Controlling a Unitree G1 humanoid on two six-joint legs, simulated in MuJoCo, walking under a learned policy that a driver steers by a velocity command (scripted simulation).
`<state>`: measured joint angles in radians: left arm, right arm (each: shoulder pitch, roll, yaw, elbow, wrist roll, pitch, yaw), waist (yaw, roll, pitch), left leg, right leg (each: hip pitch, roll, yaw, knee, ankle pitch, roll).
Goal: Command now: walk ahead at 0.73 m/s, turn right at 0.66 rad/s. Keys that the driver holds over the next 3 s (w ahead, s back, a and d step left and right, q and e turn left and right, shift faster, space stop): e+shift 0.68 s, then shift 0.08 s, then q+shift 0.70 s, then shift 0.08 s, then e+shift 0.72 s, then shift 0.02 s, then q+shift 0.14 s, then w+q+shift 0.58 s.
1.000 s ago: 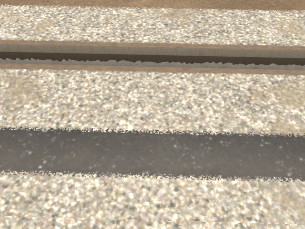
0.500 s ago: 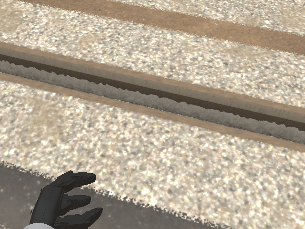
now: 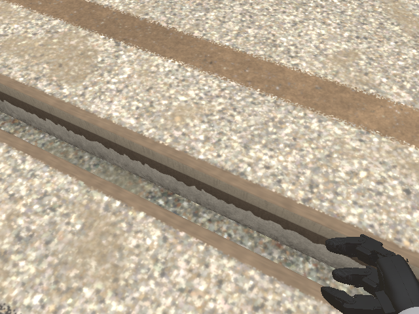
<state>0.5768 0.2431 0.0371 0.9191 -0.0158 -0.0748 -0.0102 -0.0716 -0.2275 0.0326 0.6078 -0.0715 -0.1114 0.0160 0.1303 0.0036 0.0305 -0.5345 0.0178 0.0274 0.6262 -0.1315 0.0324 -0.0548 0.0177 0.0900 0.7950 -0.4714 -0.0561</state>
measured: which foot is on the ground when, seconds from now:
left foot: down 0.00-0.36, up 0.38-0.84, down 0.86-1.00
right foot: up 0.00-0.34, down 0.36-0.88, up 0.90-1.00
